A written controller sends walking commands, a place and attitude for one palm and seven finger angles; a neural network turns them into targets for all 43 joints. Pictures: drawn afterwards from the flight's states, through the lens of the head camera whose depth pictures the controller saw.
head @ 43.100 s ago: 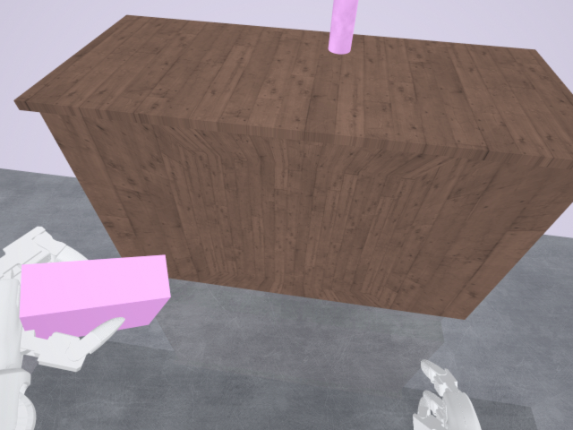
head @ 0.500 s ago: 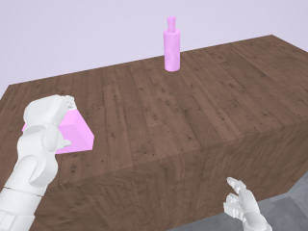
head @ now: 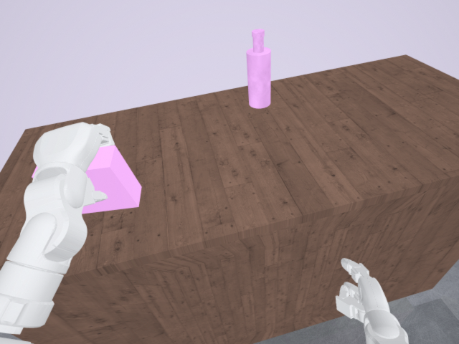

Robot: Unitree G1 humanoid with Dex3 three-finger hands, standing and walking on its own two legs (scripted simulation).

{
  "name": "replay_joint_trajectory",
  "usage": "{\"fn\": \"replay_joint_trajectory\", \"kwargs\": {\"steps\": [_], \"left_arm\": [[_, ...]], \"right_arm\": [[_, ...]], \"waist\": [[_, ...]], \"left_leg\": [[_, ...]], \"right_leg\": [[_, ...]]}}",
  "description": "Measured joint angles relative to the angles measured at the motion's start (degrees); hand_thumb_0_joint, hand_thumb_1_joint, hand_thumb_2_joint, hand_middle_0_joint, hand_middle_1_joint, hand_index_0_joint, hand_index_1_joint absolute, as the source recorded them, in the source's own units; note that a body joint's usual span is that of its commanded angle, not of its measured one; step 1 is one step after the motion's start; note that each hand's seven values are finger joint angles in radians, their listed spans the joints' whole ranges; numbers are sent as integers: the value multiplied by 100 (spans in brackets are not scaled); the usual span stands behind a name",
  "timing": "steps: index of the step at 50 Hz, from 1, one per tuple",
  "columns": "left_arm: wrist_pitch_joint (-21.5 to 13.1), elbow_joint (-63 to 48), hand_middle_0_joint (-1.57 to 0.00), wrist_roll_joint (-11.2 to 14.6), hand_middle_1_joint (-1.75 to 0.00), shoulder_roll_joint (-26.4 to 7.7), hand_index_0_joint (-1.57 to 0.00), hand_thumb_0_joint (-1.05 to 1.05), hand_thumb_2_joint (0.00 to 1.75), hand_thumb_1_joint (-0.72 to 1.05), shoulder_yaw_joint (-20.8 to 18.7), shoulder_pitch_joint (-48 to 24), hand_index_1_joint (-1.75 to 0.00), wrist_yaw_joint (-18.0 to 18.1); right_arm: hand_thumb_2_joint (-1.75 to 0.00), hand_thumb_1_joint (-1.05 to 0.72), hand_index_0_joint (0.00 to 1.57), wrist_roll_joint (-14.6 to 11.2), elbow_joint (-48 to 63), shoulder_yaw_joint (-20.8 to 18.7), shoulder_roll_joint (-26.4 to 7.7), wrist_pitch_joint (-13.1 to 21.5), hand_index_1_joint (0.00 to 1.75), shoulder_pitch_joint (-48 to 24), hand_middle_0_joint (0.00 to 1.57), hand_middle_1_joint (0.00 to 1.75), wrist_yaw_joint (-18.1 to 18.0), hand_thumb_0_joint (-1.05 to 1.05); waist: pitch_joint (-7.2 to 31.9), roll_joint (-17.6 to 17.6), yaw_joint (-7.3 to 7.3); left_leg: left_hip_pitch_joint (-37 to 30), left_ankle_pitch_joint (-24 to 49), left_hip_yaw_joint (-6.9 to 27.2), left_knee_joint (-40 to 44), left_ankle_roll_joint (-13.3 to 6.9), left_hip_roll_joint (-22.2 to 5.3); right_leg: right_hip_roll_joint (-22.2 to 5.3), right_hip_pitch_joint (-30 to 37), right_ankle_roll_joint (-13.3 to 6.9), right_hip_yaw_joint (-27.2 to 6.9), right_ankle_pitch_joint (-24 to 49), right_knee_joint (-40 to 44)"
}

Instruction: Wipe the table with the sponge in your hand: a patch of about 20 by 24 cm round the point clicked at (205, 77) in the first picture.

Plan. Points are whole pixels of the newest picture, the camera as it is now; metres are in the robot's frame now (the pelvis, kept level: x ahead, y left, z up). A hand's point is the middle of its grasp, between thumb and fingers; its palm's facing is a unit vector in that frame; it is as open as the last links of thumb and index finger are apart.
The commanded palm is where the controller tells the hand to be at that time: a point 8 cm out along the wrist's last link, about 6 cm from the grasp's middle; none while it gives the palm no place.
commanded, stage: lift the sponge slowly off the table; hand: left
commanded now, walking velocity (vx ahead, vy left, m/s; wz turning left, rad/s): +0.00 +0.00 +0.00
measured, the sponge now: (98, 188) +0.30 +0.29 +0.14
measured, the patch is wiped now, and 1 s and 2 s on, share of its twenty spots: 0.95 0.95 0.95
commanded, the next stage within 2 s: bring the sponge back beside the body in 0.70 s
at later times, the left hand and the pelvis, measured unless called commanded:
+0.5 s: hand (86, 147) +0.32 +0.28 +0.23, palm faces +0.17 -0.05 -0.99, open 9.0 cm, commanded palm +0.27 +0.29 +0.31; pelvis +0.00 +0.01 +0.00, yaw +0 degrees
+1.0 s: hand (91, 150) +0.30 +0.27 +0.23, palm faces +0.20 -0.09 -0.98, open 9.0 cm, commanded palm +0.25 +0.28 +0.31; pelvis +0.00 +0.00 +0.00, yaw +0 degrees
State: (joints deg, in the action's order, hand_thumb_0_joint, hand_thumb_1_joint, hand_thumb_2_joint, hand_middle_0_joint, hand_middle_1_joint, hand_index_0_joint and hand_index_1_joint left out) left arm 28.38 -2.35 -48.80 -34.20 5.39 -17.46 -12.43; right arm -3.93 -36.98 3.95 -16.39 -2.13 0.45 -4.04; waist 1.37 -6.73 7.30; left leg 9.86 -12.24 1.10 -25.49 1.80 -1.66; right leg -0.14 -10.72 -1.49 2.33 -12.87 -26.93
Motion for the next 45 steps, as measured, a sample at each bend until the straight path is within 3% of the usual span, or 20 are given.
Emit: {"fn": "replay_joint_trajectory", "kwargs": {"steps": [10,23,34,45], "left_arm": [[-29,525,-75,-56,-136,-174,-86,-4,108,-43,7,-612,-140,-163],[-43,176,-75,39,-136,-182,-86,-4,108,-43,-17,-648,-140,-311],[168,2,-75,121,-136,-163,-86,-4,108,-43,-72,-903,-140,-233],[352,-141,-75,133,-137,-135,-86,-4,108,-43,-15,-629,-140,-373]], "right_arm": [[-89,-90,20,-12,-34,41,36,82,30,32,20,30,-60,1],[-89,-90,20,-10,-15,-5,-21,56,30,153,20,30,-31,1],[-89,-90,20,-27,49,33,42,23,30,67,20,30,-8,1],[-89,-90,20,-45,205,65,5,-85,30,41,20,30,-3,1]], "waist": [[-43,45,-33],[-18,-16,-25],[24,-34,26],[21,-6,4]], "left_leg": [[68,67,26,15,3,6],[84,47,-32,2,-35,51],[69,61,-46,55,-30,44],[82,35,-36,32,-14,29]], "right_leg": [[-5,-52,-2,22,69,31],[-48,-100,40,-40,47,-15],[-40,-94,41,-56,63,31],[-24,-116,20,-47,24,-12]]}}
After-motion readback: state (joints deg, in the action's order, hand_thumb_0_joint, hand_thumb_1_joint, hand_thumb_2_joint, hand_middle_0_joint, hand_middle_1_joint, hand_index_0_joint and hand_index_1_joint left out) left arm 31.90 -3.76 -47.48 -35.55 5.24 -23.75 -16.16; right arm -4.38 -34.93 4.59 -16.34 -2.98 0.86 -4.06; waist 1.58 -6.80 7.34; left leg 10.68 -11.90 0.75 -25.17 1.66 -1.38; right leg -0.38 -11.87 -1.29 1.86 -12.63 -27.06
